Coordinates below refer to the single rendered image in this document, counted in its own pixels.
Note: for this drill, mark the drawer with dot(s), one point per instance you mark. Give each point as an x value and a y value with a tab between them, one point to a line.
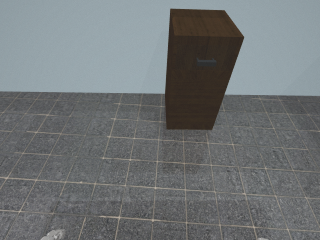
187	54

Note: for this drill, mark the handle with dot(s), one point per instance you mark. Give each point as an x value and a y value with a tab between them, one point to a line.
206	63

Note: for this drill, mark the cabinet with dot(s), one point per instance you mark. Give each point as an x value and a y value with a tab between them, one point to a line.
193	97

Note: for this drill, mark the robot left hand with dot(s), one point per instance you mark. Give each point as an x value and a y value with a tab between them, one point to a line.
55	235

